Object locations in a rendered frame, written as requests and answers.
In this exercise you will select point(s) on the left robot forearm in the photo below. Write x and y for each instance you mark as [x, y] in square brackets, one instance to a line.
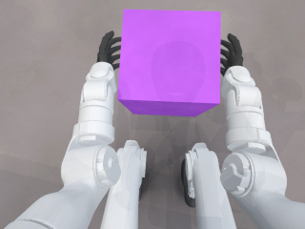
[94, 126]

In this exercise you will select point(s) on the right robot hand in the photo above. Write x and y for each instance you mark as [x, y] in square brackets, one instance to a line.
[233, 55]

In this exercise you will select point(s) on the carton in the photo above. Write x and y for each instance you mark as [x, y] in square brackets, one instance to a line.
[170, 62]

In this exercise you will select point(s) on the right robot forearm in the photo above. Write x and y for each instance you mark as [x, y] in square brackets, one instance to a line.
[245, 115]

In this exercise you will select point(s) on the left robot hand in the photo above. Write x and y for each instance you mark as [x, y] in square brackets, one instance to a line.
[105, 50]

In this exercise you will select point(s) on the left robot thigh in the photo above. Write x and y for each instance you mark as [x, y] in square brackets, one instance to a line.
[121, 210]

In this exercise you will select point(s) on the left robot upper arm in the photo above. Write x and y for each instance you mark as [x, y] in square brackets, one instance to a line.
[87, 174]

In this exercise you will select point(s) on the right robot upper arm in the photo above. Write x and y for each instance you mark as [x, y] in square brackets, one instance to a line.
[258, 184]

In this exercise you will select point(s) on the left robot shin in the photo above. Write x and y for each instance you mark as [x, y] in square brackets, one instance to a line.
[128, 143]

